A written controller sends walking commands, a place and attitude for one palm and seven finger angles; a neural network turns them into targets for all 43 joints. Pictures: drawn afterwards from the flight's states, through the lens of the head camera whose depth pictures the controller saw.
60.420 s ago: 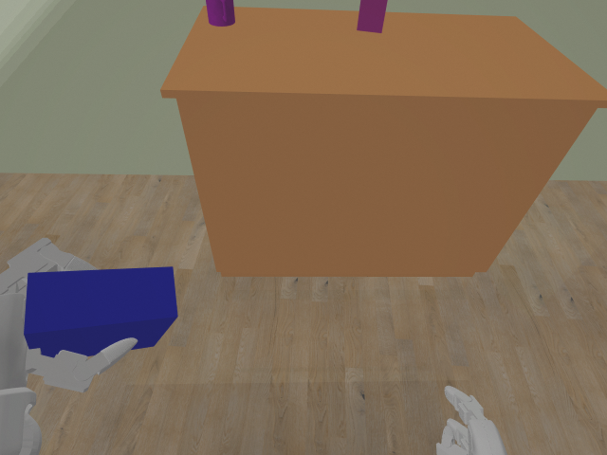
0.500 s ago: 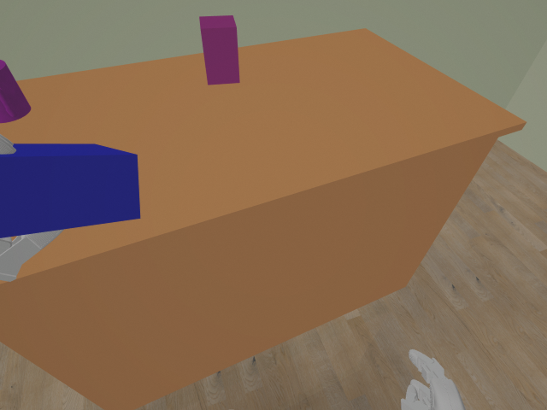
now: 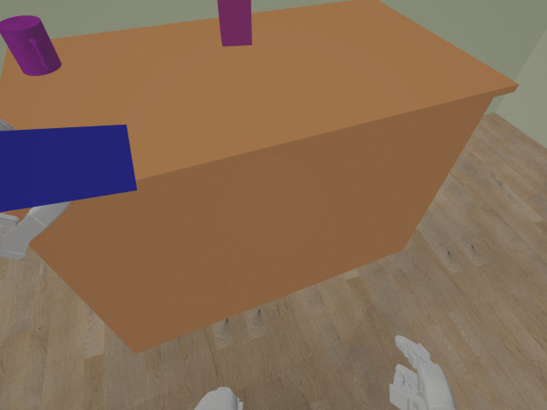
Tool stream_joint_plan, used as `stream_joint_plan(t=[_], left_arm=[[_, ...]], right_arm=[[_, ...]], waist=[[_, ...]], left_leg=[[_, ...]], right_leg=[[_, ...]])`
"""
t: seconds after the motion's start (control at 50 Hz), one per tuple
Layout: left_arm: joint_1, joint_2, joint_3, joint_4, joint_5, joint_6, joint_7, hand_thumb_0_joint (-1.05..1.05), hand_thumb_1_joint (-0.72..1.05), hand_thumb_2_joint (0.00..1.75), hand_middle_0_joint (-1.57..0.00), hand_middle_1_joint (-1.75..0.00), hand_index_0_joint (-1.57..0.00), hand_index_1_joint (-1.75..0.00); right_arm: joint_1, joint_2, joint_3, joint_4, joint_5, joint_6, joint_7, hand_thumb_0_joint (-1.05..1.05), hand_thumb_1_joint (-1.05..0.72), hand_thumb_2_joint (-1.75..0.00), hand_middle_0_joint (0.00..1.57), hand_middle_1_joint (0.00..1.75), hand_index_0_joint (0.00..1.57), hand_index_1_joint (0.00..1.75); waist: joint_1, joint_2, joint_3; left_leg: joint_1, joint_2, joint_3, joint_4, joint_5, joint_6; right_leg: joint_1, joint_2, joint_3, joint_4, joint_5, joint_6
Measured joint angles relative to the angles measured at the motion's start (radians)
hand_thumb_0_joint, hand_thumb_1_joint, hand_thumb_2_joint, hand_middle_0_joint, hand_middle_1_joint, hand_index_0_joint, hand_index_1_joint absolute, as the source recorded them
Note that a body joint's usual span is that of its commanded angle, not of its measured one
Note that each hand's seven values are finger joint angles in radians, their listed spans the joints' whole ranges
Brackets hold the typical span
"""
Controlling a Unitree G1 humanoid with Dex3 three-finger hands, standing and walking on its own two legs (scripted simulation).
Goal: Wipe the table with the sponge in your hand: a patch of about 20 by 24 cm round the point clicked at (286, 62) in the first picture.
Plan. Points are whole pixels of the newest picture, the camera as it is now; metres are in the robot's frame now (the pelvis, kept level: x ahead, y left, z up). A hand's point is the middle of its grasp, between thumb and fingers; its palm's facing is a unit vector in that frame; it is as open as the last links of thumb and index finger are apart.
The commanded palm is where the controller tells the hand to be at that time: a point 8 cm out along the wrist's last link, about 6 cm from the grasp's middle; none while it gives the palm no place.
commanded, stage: stop stepping back and stand still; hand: left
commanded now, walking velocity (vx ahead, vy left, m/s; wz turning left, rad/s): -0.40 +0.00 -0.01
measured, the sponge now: (65, 158) +0.26 +0.21 +0.28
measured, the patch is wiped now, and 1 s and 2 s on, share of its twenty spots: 1.00 1.00 1.00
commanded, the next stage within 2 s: stand and wait in 1.04 s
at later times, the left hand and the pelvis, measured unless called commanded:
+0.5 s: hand out of the picture +0.08 +0.26 +0.30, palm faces +0.54 -0.82 -0.18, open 9.5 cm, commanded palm +0.03 +0.30 +0.30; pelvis -0.13 +0.02 +0.00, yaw +1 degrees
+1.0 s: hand out of the picture +0.03 +0.24 +0.30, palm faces +0.54 -0.78 -0.30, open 9.5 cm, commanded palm -0.02 +0.29 +0.30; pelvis -0.18 +0.01 +0.00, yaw +0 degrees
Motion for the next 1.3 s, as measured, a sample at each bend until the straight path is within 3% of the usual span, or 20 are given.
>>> stream_joint_plan(t=[0.04,0.08,0.14,0.18,0.26,0.32,0.36,0.44,0.5,0.52,0.62,0.7,0.74,0.8,0.88,0.94,1.02,1.14,1.22,1.3], left_arm=[[0.027,-0.005,-0.024,-0.012,0.001,0.018,-0.011,-0.02,-0.51,1.09,-0.77,-1.40,-0.83,-1.41],[0.106,0.015,-0.025,-0.053,0.001,0.019,-0.024,-0.02,-0.51,1.09,-0.77,-1.40,-0.82,-1.41],[0.220,0.065,-0.014,-0.121,0.001,0.007,-0.034,-0.02,-0.51,1.09,-0.77,-1.40,-0.83,-1.41],[0.246,0.092,-0.007,-0.151,-0.004,-0.006,-0.030,-0.02,-0.51,1.09,-0.77,-1.40,-0.83,-1.41],[0.200,0.096,0.013,-0.110,0.001,-0.017,-0.007,-0.02,-0.51,1.09,-0.78,-1.39,-0.83,-1.41],[0.145,0.075,0.024,-0.019,0.007,-0.004,0.013,-0.02,-0.51,1.09,-0.78,-1.39,-0.83,-1.41],[0.101,0.048,0.023,0.036,0.008,0.010,0.020,-0.02,-0.51,1.09,-0.78,-1.39,-0.83,-1.41],[0.050,-0.036,-0.037,0.079,0.010,0.034,0.010,-0.02,-0.51,1.09,-0.77,-1.40,-0.83,-1.41],[0.081,-0.048,-0.074,0.050,0.012,0.035,0.000,-0.02,-0.51,1.09,-0.77,-1.40,-0.83,-1.41],[0.090,-0.043,-0.077,0.035,0.012,0.031,-0.001,-0.02,-0.51,1.09,-0.77,-1.40,-0.83,-1.41],[0.071,0.037,-0.050,0.041,0.018,0.029,-0.008,-0.02,-0.51,1.09,-0.78,-1.39,-0.83,-1.41],[0.068,0.070,-0.027,0.085,0.003,0.045,-0.003,-0.02,-0.51,1.09,-0.78,-1.39,-0.83,-1.41],[0.066,0.062,-0.021,0.080,0.003,0.044,-0.013,-0.02,-0.51,1.09,-0.77,-1.40,-0.83,-1.41],[0.094,0.004,-0.049,0.071,0.002,0.031,-0.034,-0.02,-0.51,1.09,-0.77,-1.40,-0.83,-1.41],[0.140,-0.015,-0.064,0.048,0.007,0.021,-0.029,-0.02,-0.51,1.09,-0.78,-1.39,-0.83,-1.41],[0.143,0.000,-0.056,0.023,0.008,0.011,-0.012,-0.02,-0.51,1.09,-0.78,-1.39,-0.83,-1.41],[0.109,0.031,-0.030,0.030,0.015,0.022,-0.002,-0.02,-0.51,1.09,-0.78,-1.39,-0.83,-1.41],[0.126,0.017,-0.013,0.049,0.014,0.018,-0.004,-0.02,-0.51,1.09,-0.78,-1.40,-0.83,-1.41],[0.170,0.005,-0.024,0.007,0.012,-0.003,-0.011,-0.02,-0.51,1.09,-0.78,-1.40,-0.83,-1.41],[0.182,0.016,-0.024,0.007,0.008,-0.017,-0.016,-0.02,-0.51,1.09,-0.78,-1.40,-0.83,-1.41]], right_arm=[[-0.014,0.006,-0.001,-0.010,0.003,0.020,0.001,0.01,-0.90,-0.90,0.21,0.30,0.21,0.30],[-0.015,0.013,0.002,-0.042,0.002,0.034,-0.003,0.02,-0.90,-0.90,0.21,0.30,0.21,0.30],[0.011,0.003,0.001,-0.096,0.001,0.036,-0.014,0.01,-0.90,-0.90,0.21,0.30,0.21,0.30],[0.035,-0.026,-0.010,-0.115,-0.003,0.026,-0.027,0.01,-0.90,-0.90,0.21,0.30,0.21,0.30],[0.084,-0.028,-0.017,-0.066,0.004,0.014,-0.046,0.01,-0.90,-0.90,0.20,0.30,0.20,0.30],[0.135,-0.022,-0.003,-0.023,0.007,0.002,-0.043,0.01,-0.90,-0.90,0.20,0.30,0.20,0.30],[0.142,-0.021,0.007,-0.002,0.000,0.001,-0.039,0.01,-0.90,-0.90,0.20,0.30,0.20,0.30],[0.106,-0.027,0.009,0.047,-0.011,0.012,-0.024,0.02,-0.90,-0.90,0.20,0.30,0.20,0.30],[0.093,-0.023,0.017,0.037,-0.016,0.018,-0.025,0.02,-0.90,-0.90,0.21,0.30,0.21,0.30],[0.089,-0.029,0.019,0.020,-0.021,0.013,-0.030,0.02,-0.90,-0.90,0.21,0.30,0.21,0.30],[0.069,0.007,0.011,-0.012,-0.018,-0.023,-0.035,0.02,-0.90,-0.90,0.20,0.30,0.20,0.30],[0.092,0.015,0.026,-0.025,-0.009,-0.023,-0.029,0.01,-0.90,-0.90,0.20,0.30,0.20,0.30],[0.078,0.003,0.027,-0.023,-0.006,-0.013,-0.022,0.01,-0.90,-0.90,0.21,0.30,0.21,0.30],[0.067,-0.020,0.017,0.020,-0.004,0.008,-0.017,0.01,-0.90,-0.90,0.21,0.30,0.21,0.30],[0.090,-0.030,0.009,0.019,-0.005,0.014,-0.036,0.02,-0.90,-0.90,0.21,0.30,0.21,0.30],[0.098,-0.056,-0.002,-0.008,-0.011,-0.008,-0.053,0.02,-0.90,-0.90,0.21,0.30,0.21,0.30],[0.083,-0.049,-0.013,-0.014,-0.003,-0.018,-0.059,0.02,-0.90,-0.90,0.20,0.30,0.20,0.30],[0.074,-0.033,-0.004,0.005,-0.004,-0.028,-0.028,0.01,-0.90,-0.90,0.20,0.30,0.20,0.30],[0.072,-0.033,0.000,0.011,-0.004,-0.024,-0.015,0.02,-0.90,-0.90,0.20,0.30,0.20,0.30],[0.059,-0.028,0.000,0.007,0.000,-0.020,-0.020,0.02,-0.90,-0.90,0.20,0.30,0.20,0.30]], waist=[[-0.027,-0.018,-0.002],[-0.052,-0.050,-0.008],[-0.080,-0.080,-0.022],[-0.089,-0.059,-0.030],[-0.057,-0.066,-0.031],[-0.050,-0.053,-0.082],[-0.039,-0.044,-0.101],[-0.025,-0.026,-0.088],[-0.034,-0.048,-0.094],[-0.040,-0.037,-0.098],[-0.041,-0.040,-0.070],[-0.049,-0.013,-0.092],[-0.029,-0.006,-0.076],[-0.014,0.006,-0.065],[-0.012,-0.038,-0.071],[-0.030,-0.024,-0.067],[-0.036,-0.034,-0.040],[-0.047,0.010,-0.038],[-0.040,0.018,-0.032],[-0.035,0.010,-0.018]], left_leg=[[-0.028,-0.032,-0.001,0.136,-0.063,0.002],[-0.011,-0.048,0.025,0.160,-0.080,0.005],[0.096,-0.050,0.052,-0.029,-0.053,0.023],[0.141,-0.036,0.027,-0.167,-0.010,0.040],[0.138,-0.041,0.026,-0.171,0.069,0.029],[0.131,-0.031,0.025,-0.171,0.041,0.028],[0.106,-0.024,0.031,-0.130,-0.020,0.029],[0.066,-0.034,0.031,0.051,-0.105,0.049],[0.137,-0.046,0.063,-0.044,-0.121,0.069],[0.158,-0.041,0.047,-0.118,-0.148,0.081],[0.143,-0.029,0.069,-0.162,0.066,0.063],[0.107,-0.008,0.061,-0.146,-0.008,0.040],[0.030,-0.013,0.043,0.041,-0.088,0.039],[-0.016,-0.030,0.026,0.226,-0.041,0.037],[0.100,-0.039,0.090,-0.003,-0.029,0.056],[0.195,-0.033,0.073,-0.216,-0.028,0.078],[0.176,-0.035,0.079,-0.183,0.080,0.043],[0.146,-0.027,0.037,-0.106,-0.002,0.038],[0.210,-0.035,0.029,-0.196,0.068,0.045],[0.236,-0.041,0.037,-0.240,0.075,0.015]], right_leg=[[-0.014,-0.015,0.012,-0.026,0.023,-0.001],[-0.037,-0.034,0.037,-0.052,0.061,0.005],[-0.078,-0.053,0.058,-0.065,0.105,0.020],[-0.116,-0.048,0.041,-0.041,0.099,0.030],[-0.121,-0.033,0.033,0.131,-0.082,0.038],[-0.016,-0.025,-0.006,0.068,-0.123,0.028],[0.030,-0.018,-0.013,-0.016,-0.073,-0.003],[0.028,-0.014,-0.016,-0.009,0.005,-0.039],[0.014,-0.032,-0.005,0.009,-0.009,-0.037],[-0.010,-0.027,-0.010,0.041,-0.058,-0.034],[-0.109,-0.028,-0.024,0.387,-0.210,-0.008],[0.051,-0.046,-0.058,0.083,-0.232,-0.023],[0.051,-0.044,-0.056,0.021,-0.064,-0.043],[0.062,-0.038,-0.055,-0.002,-0.016,-0.040],[0.072,-0.064,-0.034,-0.052,0.004,-0.034],[0.039,-0.056,-0.044,-0.008,-0.025,-0.023],[0.014,-0.055,-0.028,0.088,-0.141,0.005],[0.055,-0.031,-0.056,-0.005,-0.029,-0.039],[0.077,-0.020,-0.046,-0.045,-0.020,-0.036],[0.097,-0.026,-0.035,-0.079,-0.008,-0.024]])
